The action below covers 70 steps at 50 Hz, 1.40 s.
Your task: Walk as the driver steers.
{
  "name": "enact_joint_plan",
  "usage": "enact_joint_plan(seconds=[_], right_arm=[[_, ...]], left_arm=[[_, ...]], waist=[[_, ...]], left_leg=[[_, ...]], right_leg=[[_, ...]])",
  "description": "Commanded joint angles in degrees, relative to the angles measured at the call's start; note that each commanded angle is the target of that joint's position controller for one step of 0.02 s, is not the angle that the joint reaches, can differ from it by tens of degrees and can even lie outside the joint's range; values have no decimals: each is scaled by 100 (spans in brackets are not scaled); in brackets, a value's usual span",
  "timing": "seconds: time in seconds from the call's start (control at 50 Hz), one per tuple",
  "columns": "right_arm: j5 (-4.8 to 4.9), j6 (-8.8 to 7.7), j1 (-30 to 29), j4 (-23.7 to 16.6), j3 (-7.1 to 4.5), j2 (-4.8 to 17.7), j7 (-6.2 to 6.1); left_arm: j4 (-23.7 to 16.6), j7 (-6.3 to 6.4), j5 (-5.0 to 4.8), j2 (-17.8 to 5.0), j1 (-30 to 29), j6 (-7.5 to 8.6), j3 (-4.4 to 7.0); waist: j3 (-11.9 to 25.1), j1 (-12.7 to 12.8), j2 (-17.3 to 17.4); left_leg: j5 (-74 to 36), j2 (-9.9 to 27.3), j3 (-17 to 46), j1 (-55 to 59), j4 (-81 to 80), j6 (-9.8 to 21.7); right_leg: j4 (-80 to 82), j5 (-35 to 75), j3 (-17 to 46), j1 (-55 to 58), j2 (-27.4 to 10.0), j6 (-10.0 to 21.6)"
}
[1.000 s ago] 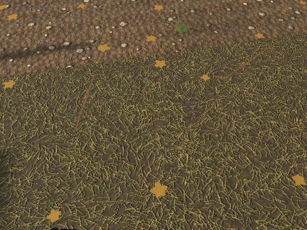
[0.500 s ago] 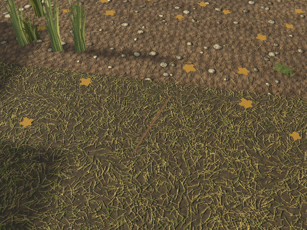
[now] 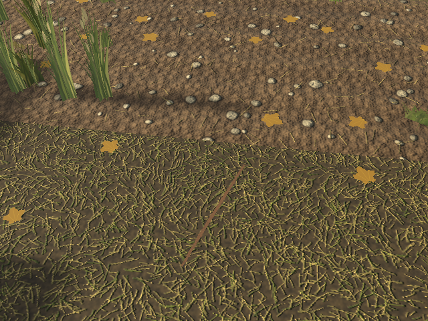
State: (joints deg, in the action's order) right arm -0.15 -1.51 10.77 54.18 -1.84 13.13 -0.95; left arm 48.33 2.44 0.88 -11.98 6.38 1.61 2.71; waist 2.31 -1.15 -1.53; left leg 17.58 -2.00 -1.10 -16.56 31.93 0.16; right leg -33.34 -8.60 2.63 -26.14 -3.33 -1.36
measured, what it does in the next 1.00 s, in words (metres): shifts its weight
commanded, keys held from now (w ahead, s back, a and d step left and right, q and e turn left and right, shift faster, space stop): no key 0.80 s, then w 0.20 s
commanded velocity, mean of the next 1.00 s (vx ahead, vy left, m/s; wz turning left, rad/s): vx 0.04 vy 0.00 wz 0.02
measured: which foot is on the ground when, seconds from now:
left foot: down 0.00-1.00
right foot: down 0.00-1.00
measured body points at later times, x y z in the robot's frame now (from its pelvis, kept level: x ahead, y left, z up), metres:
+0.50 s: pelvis +0.05 -0.03 +0.00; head +0.06 -0.03 +0.45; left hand +0.16 +0.21 -0.14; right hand +0.04 -0.27 -0.15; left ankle -0.01 +0.13 -0.73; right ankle +0.09 -0.13 -0.73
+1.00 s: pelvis +0.07 -0.02 +0.00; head +0.07 -0.03 +0.45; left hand +0.14 +0.23 -0.15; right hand +0.00 -0.26 -0.16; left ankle -0.01 +0.13 -0.73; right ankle +0.08 -0.13 -0.72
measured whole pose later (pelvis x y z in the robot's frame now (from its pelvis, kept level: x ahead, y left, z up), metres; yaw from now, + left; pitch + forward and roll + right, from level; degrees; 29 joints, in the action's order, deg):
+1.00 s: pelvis +0.07 -0.02 +0.00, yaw +0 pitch -1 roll +0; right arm 1.7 -2.1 25.0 63.8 -3.9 9.9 -3.2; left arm 60.0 1.1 -2.3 -10.9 12.2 2.2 4.3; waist 0.7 -1.4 0.8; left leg 26.4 2.9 1.1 -7.1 33.7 -0.9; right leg -43.7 -24.3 -2.5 -20.4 0.5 3.2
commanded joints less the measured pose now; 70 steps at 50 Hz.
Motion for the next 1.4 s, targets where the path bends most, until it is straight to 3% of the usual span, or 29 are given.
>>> enact_joint_plan(seconds=[0.02, 0.04, 0.08, 0.14, 0.2, 0.26, 0.46, 0.8, 0.82, 0.86, 0.9, 0.94, 0.96, 0.98, 1.0, 1.04, 1.06, 1.08, 1.1, 1.12, 1.14, 1.16, 1.2, 1.24, 1.3, 1.4], right_arm=[[19, 21, 1033, 112, -61, 210, -47], [10, 121, 719, 54, -95, 330, -85], [-44, 296, 518, 103, -134, 375, -139], [-28, 268, 557, 264, -162, 348, -146], [4, 160, 643, 447, -183, 328, -146], [16, 154, 736, 604, -183, 245, -152], [21, 200, 1012, 919, -186, 197, -218], [13, 136, 1211, 1013, -153, 43, -221], [22, 144, 1334, 1065, -153, 8, -225], [97, 164, 1363, 1009, -219, 181, -261], [143, 100, 1552, 905, -258, 290, -289], [206, -43, 1895, 927, -351, 596, -273], [215, -112, 1747, 863, -390, 708, -262], [187, -187, 1519, 771, -378, 669, -242], [209, -228, 1332, 698, -355, 577, -207], [192, -216, 1022, 593, -318, 472, -131], [155, -264, 791, 461, -276, 365, -113], [214, -380, 721, 174, -202, 21, -133], [289, -505, 367, 55, -262, 197, -101], [342, -560, 260, -7, -268, 200, -53], [283, -553, 327, 74, -253, 135, -34], [208, -522, 416, 119, -295, 154, -35], [168, -399, 475, 125, -387, 246, -32], [147, -327, 213, 35, -378, 171, -6], [112, -318, -732, -320, -273, -27, 39], [175, -343, -1585, -641, -204, 148, 197]], left_arm=[[-127, -86, 53, -643, 189, -70, 199], [-151, -124, 21, -489, -38, -77, 175], [-129, -145, -18, -448, -150, -56, 152], [-3, -122, -57, -486, -38, 0, 174], [115, -95, -102, -425, 55, 19, 183], [218, -97, -133, -393, 74, -5, 204], [496, -125, -145, -305, 29, -118, 243], [876, -53, -150, -307, 61, -217, 208], [937, -47, -147, -278, 139, -229, 202], [965, -19, -198, -348, 208, -243, 237], [880, -19, -241, -340, 85, -129, 237], [721, -91, -325, -121, -213, 109, 190], [642, -132, -343, -119, -332, 208, 176], [621, -172, -360, -150, -254, 292, 184], [656, -206, -363, -144, -63, 348, 184], [1107, -239, -344, -254, 1015, 375, 296], [1321, -238, -290, -670, 1844, 373, 445], [1479, -328, -232, -1326, 2749, 396, 586], [1464, -375, -95, -903, 2590, 486, 386], [1364, -373, -119, -639, 2115, 540, 261], [1233, -382, -124, -475, 1721, 552, 178], [1167, -391, -128, -448, 1441, 527, 123], [1189, -341, -100, -330, 1402, 452, 42], [1274, -245, -83, -432, 1677, 413, 27], [1282, -117, -113, -651, 1777, 374, 42], [1370, -84, -225, -796, 1986, 372, 122]], waist=[[266, -264, -1017], [117, -214, -936], [-97, -137, -678], [-4, -76, -439], [239, -6, -249], [275, 14, -46], [-115, 15, 111], [-473, 86, 158], [-393, 76, 170], [-614, 80, 345], [-1026, -45, 501], [-1319, -188, 1175], [-1536, -166, 1354], [-1586, -31, 1302], [-1503, 119, 1237], [-1029, 572, 889], [-710, 881, 9], [-183, 1106, -1824], [-271, 918, -1270], [-639, 667, -797], [-629, 494, -316], [-621, 313, -63], [-560, 159, -252], [-578, 184, -259], [-721, 324, -270], [-951, 446, -337]], left_leg=[[701, 194, 98, -614, -99, -47], [415, 244, 84, -404, -194, -65], [238, 296, 146, -214, -379, -73], [8, 353, 209, -68, -540, -111], [-191, 390, 218, -38, -583, -160], [-338, 394, 195, 36, -609, -197], [-443, 414, 125, 132, -701, -197], [-242, 384, 55, 23, -874, -166], [273, 336, 5, 55, -895, -127], [1690, 342, 102, -151, -903, 134], [2784, 669, 629, -265, -1167, 478], [3189, 1608, 1972, 110, -1862, 995], [2952, 2045, 2523, 61, -2043, 1235], [2437, 2143, 2571, 95, -1882, 1259], [1898, 2002, 2231, 108, -1627, 1113], [1031, 1280, 1197, -649, -724, 660], [-140, 702, 427, -1362, 913, 340], [601, -78, -217, -2690, 3165, 7], [1372, 62, 599, -3366, 4251, 166], [981, 388, 688, -3794, 4648, 368], [440, 634, 581, -3666, 4614, 486], [-67, 824, 564, -3393, 4167, 527], [-518, 939, 407, -2719, 3404, 445], [-873, 840, 210, -2630, 2772, 301], [-1521, 688, 71, -2501, 1387, 176], [-1968, 555, 20, -2074, 314, 213]], right_leg=[[923, 971, 899, 1351, -906, 887], [1113, -202, 894, 958, -728, 741], [1242, -1086, 677, 658, -466, 468], [1050, -440, 502, 1009, -320, 393], [746, 825, 392, 1547, -288, 510], [595, 1353, 299, 1729, -238, 592], [512, 1142, 37, 1640, -1, 538], [564, 492, -82, 1645, 144, 350], [549, -156, -157, 1646, 222, 348], [320, -2120, -376, 1248, 463, 376], [-9, -2888, -431, 532, 521, 398], [-1084, -1902, -740, -245, 570, 342], [-1492, -1575, -548, -525, 325, 438], [-1458, -1592, -422, -643, 181, 552], [-973, -1715, -470, -382, 159, 631], [54, -1286, -751, 1585, 509, 678], [583, -1201, 324, 2586, -32, 907], [1987, -1888, 3370, 3596, -1514, 1895], [2359, -1902, 4519, 3535, -1993, 2142], [2135, -1560, 3864, 3339, -1964, 1938], [1999, -1082, 2954, 3062, -1671, 1704], [2044, -560, 2258, 2681, -1454, 1478], [2232, 166, 1285, 2226, -1059, 1201], [2370, 721, 801, 2162, -933, 1204], [2553, 843, 420, 1991, -854, 1176], [2658, 534, 198, 2120, -1036, 1172]])
Velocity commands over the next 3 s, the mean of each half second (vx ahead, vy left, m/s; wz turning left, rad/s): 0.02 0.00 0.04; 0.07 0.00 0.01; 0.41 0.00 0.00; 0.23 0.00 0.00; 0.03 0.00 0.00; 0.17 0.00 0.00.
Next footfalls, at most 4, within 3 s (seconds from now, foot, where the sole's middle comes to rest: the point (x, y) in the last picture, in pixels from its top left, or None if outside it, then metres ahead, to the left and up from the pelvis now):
1.52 left None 0.47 0.11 -0.76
1.98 right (257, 305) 0.57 -0.10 -0.76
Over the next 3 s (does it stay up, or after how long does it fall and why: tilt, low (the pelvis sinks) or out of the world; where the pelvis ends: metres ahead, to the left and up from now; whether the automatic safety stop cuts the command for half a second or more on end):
stays up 0.56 -0.04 0.00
